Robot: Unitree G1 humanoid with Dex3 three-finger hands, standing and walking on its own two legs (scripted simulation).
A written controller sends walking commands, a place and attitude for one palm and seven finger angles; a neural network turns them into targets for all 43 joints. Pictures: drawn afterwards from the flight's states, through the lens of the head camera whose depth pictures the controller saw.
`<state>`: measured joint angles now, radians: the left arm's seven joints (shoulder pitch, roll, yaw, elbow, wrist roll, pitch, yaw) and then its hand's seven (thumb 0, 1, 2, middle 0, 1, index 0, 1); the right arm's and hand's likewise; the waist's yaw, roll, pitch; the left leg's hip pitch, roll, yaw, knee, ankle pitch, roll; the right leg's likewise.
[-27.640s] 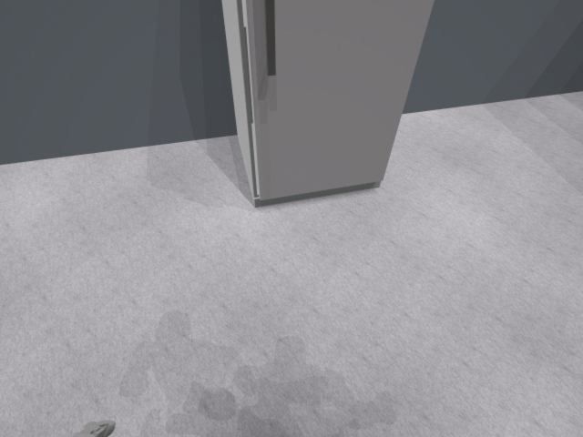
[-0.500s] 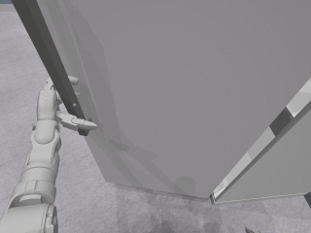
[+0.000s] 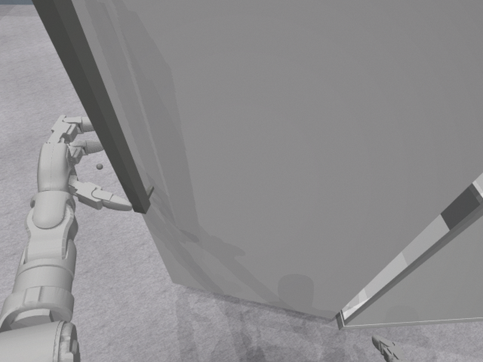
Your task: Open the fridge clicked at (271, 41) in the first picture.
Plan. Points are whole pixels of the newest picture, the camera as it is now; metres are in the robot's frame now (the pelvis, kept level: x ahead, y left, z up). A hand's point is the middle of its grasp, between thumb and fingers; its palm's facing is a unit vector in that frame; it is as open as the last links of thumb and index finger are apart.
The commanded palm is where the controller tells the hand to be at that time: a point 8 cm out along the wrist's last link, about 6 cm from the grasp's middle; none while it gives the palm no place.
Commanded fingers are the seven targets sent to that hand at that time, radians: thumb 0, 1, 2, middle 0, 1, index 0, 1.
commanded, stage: slip the hand off the handle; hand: left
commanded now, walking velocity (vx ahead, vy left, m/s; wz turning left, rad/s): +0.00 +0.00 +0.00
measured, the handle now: (110, 108) +0.43 +0.22 +0.20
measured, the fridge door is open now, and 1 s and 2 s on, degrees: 75 75 75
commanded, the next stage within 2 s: draw the hand back to the body in 0.98 s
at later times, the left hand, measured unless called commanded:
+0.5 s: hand (73, 175) +0.38 +0.30 +0.10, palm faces +0.23 -0.95 -0.22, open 14.6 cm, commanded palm +0.33 +0.34 +0.12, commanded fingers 0.00 -0.55 0.20 -0.25 -1.15 -0.25 -1.15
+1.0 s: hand (32, 225) +0.28 +0.32 +0.10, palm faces +0.26 -0.94 -0.23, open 14.6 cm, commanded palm +0.25 +0.36 +0.12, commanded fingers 0.00 -0.55 0.20 -0.25 -1.15 -0.25 -1.15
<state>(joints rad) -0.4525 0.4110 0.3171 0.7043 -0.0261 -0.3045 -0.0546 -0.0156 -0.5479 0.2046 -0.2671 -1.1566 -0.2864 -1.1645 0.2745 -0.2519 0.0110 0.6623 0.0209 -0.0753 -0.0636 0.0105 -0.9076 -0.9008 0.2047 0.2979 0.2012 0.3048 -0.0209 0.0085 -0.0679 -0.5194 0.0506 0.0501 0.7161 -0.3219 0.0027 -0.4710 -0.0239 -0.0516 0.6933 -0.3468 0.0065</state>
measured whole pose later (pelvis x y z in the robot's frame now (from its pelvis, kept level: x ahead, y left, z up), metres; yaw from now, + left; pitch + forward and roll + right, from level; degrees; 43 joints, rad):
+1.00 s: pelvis +0.00 +0.01 +0.00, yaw +1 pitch +6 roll -2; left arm -0.04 0.45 0.43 0.34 -0.19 -0.25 -0.26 -0.02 -0.55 0.20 -0.25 -1.15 -0.26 -1.15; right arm 0.24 -0.25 0.03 0.61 0.04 -0.14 -0.10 0.01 -0.91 -0.90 0.20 0.30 0.20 0.30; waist 0.03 0.02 -0.08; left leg -0.52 0.05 0.03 0.76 -0.35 0.01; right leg -0.44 -0.03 -0.07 0.70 -0.36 0.02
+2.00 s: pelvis +0.01 +0.01 +0.02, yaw +1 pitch -3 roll +0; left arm 0.29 0.35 0.34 -0.22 -0.06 -0.06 0.12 -0.01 0.05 0.49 -0.23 -0.80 -0.24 -0.80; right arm 0.21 -0.21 0.06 0.68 0.00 -0.21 -0.10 0.02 -0.90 -0.90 0.21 0.30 0.20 0.31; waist 0.08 0.04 0.00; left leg -0.21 0.01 0.05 0.52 -0.27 0.02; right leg -0.15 -0.05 -0.06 0.49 -0.29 0.03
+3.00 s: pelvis +0.01 +0.01 +0.02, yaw +0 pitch -1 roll -1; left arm 0.45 0.36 0.38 -0.43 -0.04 -0.13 0.12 0.01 0.89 0.90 -0.20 -0.30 -0.21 -0.30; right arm 0.16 -0.22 0.02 0.59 0.01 -0.07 -0.09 0.01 -0.91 -0.90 0.20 0.30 0.20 0.30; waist 0.04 0.02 0.03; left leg -0.24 0.03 0.07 0.51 -0.25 0.02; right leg -0.18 -0.03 -0.04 0.46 -0.25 0.03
